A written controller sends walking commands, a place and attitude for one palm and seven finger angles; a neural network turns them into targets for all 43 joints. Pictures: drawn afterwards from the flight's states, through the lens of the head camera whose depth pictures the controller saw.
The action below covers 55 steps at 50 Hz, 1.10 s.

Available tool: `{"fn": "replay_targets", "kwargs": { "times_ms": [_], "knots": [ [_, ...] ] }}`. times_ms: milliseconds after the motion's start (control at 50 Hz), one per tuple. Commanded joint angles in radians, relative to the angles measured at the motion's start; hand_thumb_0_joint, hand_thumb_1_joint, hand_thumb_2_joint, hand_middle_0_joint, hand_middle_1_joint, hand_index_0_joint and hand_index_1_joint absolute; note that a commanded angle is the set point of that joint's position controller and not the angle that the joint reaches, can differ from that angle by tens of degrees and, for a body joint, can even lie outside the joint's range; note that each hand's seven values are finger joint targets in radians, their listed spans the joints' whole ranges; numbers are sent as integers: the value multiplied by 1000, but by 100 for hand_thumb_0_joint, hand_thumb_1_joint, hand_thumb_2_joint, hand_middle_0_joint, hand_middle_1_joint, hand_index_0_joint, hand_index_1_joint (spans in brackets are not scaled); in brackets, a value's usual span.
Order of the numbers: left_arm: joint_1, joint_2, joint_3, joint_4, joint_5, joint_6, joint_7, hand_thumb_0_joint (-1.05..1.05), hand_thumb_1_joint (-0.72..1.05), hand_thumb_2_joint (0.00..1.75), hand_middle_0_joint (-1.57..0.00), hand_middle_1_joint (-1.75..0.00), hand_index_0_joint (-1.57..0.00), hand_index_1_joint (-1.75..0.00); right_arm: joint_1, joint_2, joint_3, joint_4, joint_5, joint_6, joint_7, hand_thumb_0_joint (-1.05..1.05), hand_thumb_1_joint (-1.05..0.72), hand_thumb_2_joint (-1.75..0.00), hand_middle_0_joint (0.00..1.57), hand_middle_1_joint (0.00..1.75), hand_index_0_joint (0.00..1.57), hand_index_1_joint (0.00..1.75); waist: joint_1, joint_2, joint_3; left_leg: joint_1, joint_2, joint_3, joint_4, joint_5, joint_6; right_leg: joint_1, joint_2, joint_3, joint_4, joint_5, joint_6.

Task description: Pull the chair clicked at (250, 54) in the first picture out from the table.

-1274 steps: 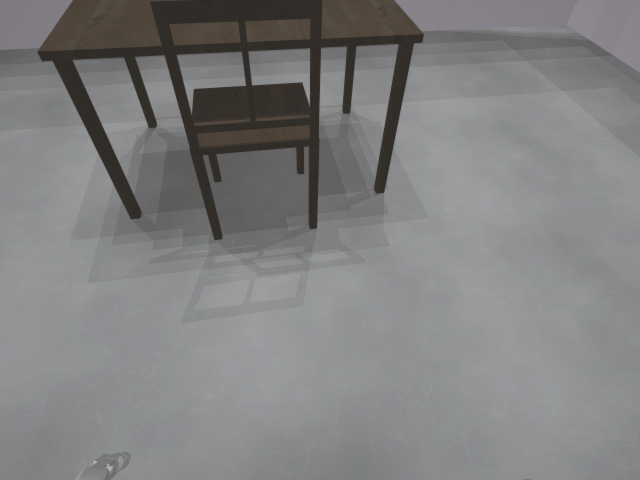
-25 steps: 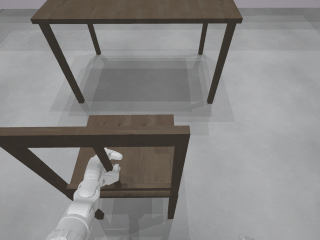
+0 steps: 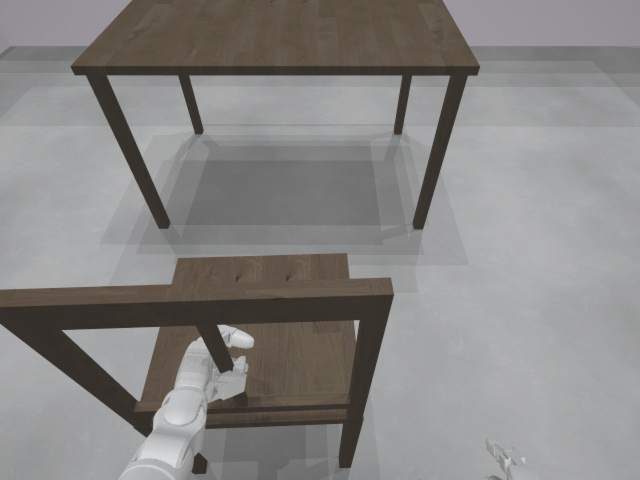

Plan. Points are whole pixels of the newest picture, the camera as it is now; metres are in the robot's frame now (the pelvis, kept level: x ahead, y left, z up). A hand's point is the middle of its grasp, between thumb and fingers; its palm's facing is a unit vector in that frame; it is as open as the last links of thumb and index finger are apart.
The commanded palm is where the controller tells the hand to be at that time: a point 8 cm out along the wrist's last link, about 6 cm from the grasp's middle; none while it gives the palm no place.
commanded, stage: stop walking, hand still on the chair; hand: left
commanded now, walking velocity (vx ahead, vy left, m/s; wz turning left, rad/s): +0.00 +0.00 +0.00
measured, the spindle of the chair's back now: (226, 368) +0.28 +0.16 -0.08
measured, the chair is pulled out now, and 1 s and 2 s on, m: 0.74 0.74 0.74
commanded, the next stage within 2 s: open the thumb and straighten the fingers in 0.08 s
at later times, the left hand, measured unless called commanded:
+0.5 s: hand (231, 370) +0.28 +0.15 -0.07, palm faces +0.01 -0.98 -0.19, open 10.1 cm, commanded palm +0.26 +0.20 -0.05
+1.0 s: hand (221, 369) +0.28 +0.16 -0.07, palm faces +0.03 -0.98 -0.17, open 17.3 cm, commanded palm +0.26 +0.22 -0.05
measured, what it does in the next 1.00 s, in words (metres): stands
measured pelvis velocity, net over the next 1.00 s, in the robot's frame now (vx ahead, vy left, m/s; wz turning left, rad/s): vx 0.03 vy -0.01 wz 0.07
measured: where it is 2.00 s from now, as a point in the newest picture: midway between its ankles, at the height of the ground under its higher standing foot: outside the picture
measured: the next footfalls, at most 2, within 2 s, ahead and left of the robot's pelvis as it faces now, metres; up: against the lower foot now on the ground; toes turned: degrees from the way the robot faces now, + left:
none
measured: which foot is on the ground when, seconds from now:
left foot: down 0.00-1.00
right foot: down 0.00-1.00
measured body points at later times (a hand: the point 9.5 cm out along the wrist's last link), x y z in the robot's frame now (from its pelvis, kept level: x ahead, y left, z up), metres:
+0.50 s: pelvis +0.00 -0.01 -0.02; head +0.05 -0.02 +0.43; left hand +0.27 +0.20 -0.06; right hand +0.13 -0.28 -0.13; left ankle +0.00 +0.12 -0.74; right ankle +0.01 -0.14 -0.74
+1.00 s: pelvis +0.03 -0.01 -0.03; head +0.08 -0.03 +0.41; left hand +0.27 +0.21 -0.06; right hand +0.19 -0.26 -0.13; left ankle +0.00 +0.12 -0.74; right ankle +0.01 -0.14 -0.74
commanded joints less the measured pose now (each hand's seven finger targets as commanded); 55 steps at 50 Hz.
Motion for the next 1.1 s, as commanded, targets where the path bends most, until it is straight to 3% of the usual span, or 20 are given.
{"fn": "replay_targets", "kwargs": {
  "times_ms": [0, 140, 160, 180, 200, 240, 280, 380, 400, 460, 580, 660, 680, 760, 800, 920, 960, 980, 1000, 1080],
  "knots": [
    [-210, 136, 39, -194, 7, -52, 19, 0, 90, 90, -50, -145, -50, -145, -27, -131, -41, -115, -3, -34, -6, 0, -90, -90, 20, 30, 20, 30, -3, 17, -206, 88, 110, -103, -65, 255, 29, 31, -63, 33, -45, 201, -44],
    [-208, 129, 41, -185, 7, -43, 23, 0, 90, 90, -50, -145, -50, -145, -36, -123, -36, -120, -6, -27, -4, 0, -90, -90, 20, 30, 20, 30, -1, -16, -209, 86, 105, -95, -55, 227, 26, 33, -71, 43, -55, 209, -48],
    [-214, 192, 96, -255, 8, -50, 30, 0, 90, 90, -50, -145, -50, -145, -39, -125, -39, -128, -5, -26, -5, 0, -90, -90, 20, 30, 20, 30, 2, -28, -216, 87, 106, -100, -54, 227, 28, 44, -73, 50, -61, 217, -48],
    [-122, 104, 44, -157, -33, -12, -1, 0, 78, 84, -50, -145, -50, -145, -33, -167, -40, -109, 34, -30, 32, 0, -90, -90, 20, 30, 20, 30, -74, -183, -173, -61, 53, -60, -30, 124, 22, -11, -38, -59, -16, 145, -35],
    [-139, 115, 44, -176, -41, -11, -19, 0, 66, 78, -50, -145, -50, -145, -42, -179, -41, -114, 37, -30, 45, 0, -90, -90, 20, 30, 20, 30, -57, -203, -152, -115, 50, -57, -21, 71, 24, -20, -36, -57, -2, 110, -40],
    [-194, 187, 108, -328, -33, -48, -30, 0, 42, 67, -50, -145, -50, -145, -56, -168, -53, -143, 29, -57, 53, 0, -90, -90, 20, 30, 20, 30, -42, -77, -230, -105, 25, -38, 16, 56, 32, -36, -30, -46, 21, 96, -40],
    [-159, 183, 96, -395, -23, -57, -35, 0, 17, 55, -50, -145, -50, -145, -51, -156, -48, -151, 21, -75, 63, 0, -90, -90, 20, 30, 20, 30, -35, 48, -260, -105, 14, -32, 44, 61, 25, -69, -23, -51, 46, 84, -47],
    [-73, 119, 42, -444, -17, 2, -45, 0, -43, 26, -47, -138, -47, -138, -29, -161, -59, -178, 19, -95, 77, 0, -90, -90, 20, 30, 20, 30, -35, 60, -307, -137, 11, -40, 106, 102, 19, -124, -9, -71, 108, 106, -48],
    [-111, 224, 133, -387, -20, 24, -40, 0, -55, 20, -45, -130, -45, -130, -13, -181, -63, -160, 20, -88, 72, 0, -90, -90, 20, 30, 20, 30, -44, 10, -282, -171, 11, -45, 115, 77, 20, -131, -7, -68, 110, 100, -46],
    [-106, 184, 121, -408, -38, 64, -53, 0, -55, 20, -38, -109, -38, -109, -21, -184, -61, -187, 19, -92, 61, 0, -90, -90, 20, 30, 20, 30, -40, -53, -297, -214, -1, -39, 140, 44, 27, -149, -4, -70, 133, 87, -36],
    [-100, 167, 107, -533, -57, 58, -80, 0, -55, 20, -22, -65, -22, -65, 6, -184, -68, -202, 12, -125, 40, 0, -90, -90, 20, 30, 20, 30, -46, -45, -405, -172, 0, -44, 199, 170, 26, -143, -1, -77, 194, 198, -35],
    [14, 174, 115, -513, -47, 94, -92, 0, -55, 20, -13, -36, -13, -36, 8, -186, -65, -211, 12, -128, 45, 0, -90, -90, 20, 30, 20, 30, -41, -54, -353, -218, 1, -43, 221, 184, 22, -164, -6, -79, 215, 235, -32],
    [-70, 270, 186, -508, -39, 104, -88, 0, -55, 20, -10, -29, -10, -29, 16, -199, -64, -200, 11, -119, 41, 0, -90, -90, 20, 30, 20, 30, -49, -61, -340, -239, 0, -47, 226, 166, 24, -173, -6, -73, 217, 226, -31],
    [32, 235, 173, -539, -38, 142, -103, 0, -55, 20, 0, 0, 0, 0, 9, -186, -59, -236, 9, -114, 42, 0, -90, -90, 20, 30, 20, 30, -31, -52, -352, -247, -5, -35, 244, 192, 27, -154, -11, -72, 230, 270, -31],
    [17, 212, 147, -590, -48, 147, -110, 0, -55, 20, 0, 0, 0, 0, 5, -183, -57, -245, 10, -117, 39, 0, -90, -90, 20, 30, 20, 30, -40, -13, -368, -230, -4, -37, 255, 222, 26, -154, -12, -75, 235, 291, -34],
    [37, 204, 123, -688, -57, 137, -119, 0, -55, 20, 0, 0, 0, 0, 25, -182, -61, -244, 7, -145, 29, 0, -90, -90, 20, 30, 20, 30, -60, -16, -406, -202, 0, -53, 287, 269, 27, -175, -11, -84, 253, 315, -30],
    [68, 206, 124, -668, -55, 148, -118, 0, -55, 20, 0, 0, 0, 0, 21, -186, -60, -242, 9, -146, 28, 0, -90, -90, 20, 30, 20, 30, -62, -39, -367, -227, 0, -58, 289, 239, 25, -201, -10, -88, 254, 285, -28],
    [54, 217, 129, -677, -50, 151, -116, 0, -55, 20, 0, 0, 0, 0, 21, -188, -59, -243, 8, -145, 27, 0, -90, -90, 20, 30, 20, 30, -60, -24, -369, -236, -3, -59, 287, 222, 25, -206, -11, -88, 257, 261, -29],
    [108, 312, 222, -622, -43, 162, -113, 0, -55, 20, 0, 0, 0, 0, 22, -197, -61, -240, 5, -139, 24, 0, -90, -90, 20, 30, 20, 30, -38, -29, -341, -261, -3, -60, 285, 208, 24, -199, -11, -88, 258, 250, -35],
    [236, 238, 165, -744, -45, 169, -116, 0, -55, 20, 0, 0, 0, 0, -3, -175, -58, -287, 11, -144, 32, 0, -90, -90, 20, 30, 20, 30, -18, 14, -386, -255, -6, -50, 285, 218, 22, -183, -17, -87, 270, 247, -36]
  ]
}}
